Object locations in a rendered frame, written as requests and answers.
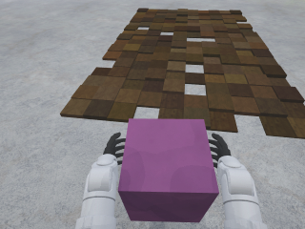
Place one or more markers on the right robot hand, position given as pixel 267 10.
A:
pixel 221 150

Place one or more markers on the carton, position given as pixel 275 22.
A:
pixel 167 172

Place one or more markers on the right robot forearm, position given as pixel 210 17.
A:
pixel 241 205

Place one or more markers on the left robot hand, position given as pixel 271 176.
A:
pixel 111 147

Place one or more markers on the left robot forearm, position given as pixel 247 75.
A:
pixel 100 195

